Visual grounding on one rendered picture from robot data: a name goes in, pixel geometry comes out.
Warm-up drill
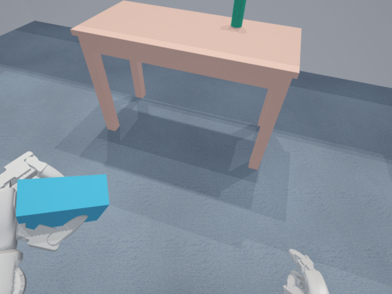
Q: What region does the sponge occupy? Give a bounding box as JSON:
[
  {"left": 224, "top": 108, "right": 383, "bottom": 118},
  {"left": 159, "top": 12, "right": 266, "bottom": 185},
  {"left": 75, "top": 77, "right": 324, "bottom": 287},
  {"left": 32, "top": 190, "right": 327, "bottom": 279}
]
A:
[{"left": 16, "top": 174, "right": 109, "bottom": 230}]

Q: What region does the left robot forearm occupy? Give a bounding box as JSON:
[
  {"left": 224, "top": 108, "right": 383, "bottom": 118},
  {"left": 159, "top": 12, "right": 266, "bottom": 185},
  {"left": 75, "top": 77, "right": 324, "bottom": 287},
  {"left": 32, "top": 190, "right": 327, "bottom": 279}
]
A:
[{"left": 0, "top": 249, "right": 26, "bottom": 294}]

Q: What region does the robot left hand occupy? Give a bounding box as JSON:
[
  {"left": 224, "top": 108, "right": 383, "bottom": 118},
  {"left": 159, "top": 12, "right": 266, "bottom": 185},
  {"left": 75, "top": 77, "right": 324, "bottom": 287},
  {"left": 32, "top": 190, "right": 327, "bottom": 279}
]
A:
[{"left": 0, "top": 151, "right": 88, "bottom": 252}]

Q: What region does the robot right hand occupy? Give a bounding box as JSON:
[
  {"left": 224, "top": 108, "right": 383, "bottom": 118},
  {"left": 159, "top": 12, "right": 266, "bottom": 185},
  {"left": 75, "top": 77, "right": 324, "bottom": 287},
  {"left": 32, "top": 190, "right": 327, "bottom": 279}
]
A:
[{"left": 283, "top": 249, "right": 329, "bottom": 294}]

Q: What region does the table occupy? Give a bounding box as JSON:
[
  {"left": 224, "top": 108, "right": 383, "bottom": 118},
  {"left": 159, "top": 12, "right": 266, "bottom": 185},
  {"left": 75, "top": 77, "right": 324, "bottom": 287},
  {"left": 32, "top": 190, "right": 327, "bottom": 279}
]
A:
[{"left": 70, "top": 1, "right": 301, "bottom": 170}]

